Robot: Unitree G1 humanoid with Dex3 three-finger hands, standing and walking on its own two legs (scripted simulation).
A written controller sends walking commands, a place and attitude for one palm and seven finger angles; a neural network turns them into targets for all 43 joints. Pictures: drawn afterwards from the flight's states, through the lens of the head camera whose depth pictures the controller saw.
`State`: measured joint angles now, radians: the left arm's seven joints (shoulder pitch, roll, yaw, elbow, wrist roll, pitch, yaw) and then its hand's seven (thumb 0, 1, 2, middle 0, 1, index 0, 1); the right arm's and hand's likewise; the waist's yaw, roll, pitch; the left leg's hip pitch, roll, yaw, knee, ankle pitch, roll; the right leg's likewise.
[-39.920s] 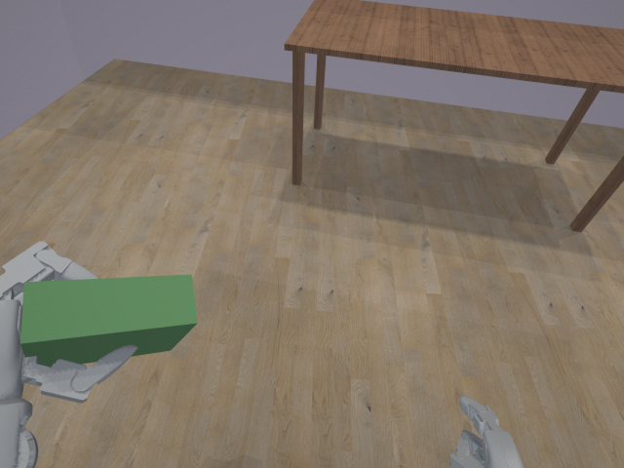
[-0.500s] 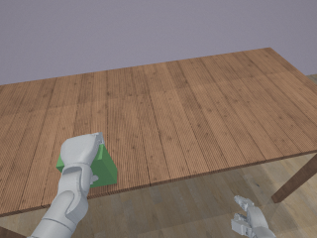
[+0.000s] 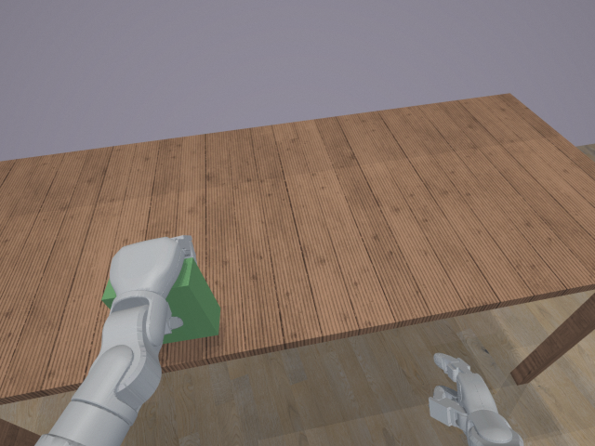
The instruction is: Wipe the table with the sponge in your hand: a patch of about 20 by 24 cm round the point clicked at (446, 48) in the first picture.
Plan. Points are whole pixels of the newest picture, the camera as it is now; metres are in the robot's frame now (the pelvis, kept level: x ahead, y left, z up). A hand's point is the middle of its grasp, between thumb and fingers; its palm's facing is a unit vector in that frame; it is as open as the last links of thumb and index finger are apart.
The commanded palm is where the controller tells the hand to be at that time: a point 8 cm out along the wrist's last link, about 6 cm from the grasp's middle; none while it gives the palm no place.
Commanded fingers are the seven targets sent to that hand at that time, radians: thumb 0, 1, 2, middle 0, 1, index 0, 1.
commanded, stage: lift the sponge slowly off the table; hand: left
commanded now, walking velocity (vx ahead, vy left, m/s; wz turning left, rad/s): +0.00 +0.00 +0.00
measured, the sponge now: (173, 312) +0.28 +0.25 +0.00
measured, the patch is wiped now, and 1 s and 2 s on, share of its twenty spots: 1.00 1.00 1.00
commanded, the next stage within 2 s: bring the sponge back beside the body in 0.92 s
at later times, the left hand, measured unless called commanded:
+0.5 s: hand (160, 269) +0.29 +0.24 +0.09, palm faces +0.05 -0.13 -0.99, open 9.4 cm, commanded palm +0.26 +0.25 +0.17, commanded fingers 0.00 0.10 1.30 -1.20 -1.60 -1.20 -1.60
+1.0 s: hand (166, 256) +0.29 +0.22 +0.12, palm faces +0.11 -0.16 -0.98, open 9.4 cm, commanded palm +0.25 +0.24 +0.19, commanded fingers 0.00 0.10 1.30 -1.20 -1.60 -1.20 -1.60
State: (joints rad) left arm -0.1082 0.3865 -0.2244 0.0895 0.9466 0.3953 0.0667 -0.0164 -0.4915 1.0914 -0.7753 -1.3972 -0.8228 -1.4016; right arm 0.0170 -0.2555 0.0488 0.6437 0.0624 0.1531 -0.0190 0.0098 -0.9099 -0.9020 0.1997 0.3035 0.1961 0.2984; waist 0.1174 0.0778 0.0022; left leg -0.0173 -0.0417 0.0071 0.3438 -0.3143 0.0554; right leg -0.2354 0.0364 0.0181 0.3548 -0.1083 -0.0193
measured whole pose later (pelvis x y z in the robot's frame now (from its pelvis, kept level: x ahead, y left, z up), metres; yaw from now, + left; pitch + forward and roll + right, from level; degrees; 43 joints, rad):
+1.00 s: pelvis +0.01 +0.01 +0.00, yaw +0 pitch -2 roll -1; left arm -0.11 0.43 -0.26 -0.21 0.92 0.50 -0.04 -0.02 -0.49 1.09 -0.78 -1.40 -0.82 -1.40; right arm -0.02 -0.25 0.09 0.62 0.08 0.19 0.02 0.01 -0.91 -0.90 0.20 0.30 0.20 0.30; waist 0.13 0.10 0.01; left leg 0.04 -0.04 0.00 0.31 -0.31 0.06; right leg -0.18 0.03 0.02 0.34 -0.11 -0.02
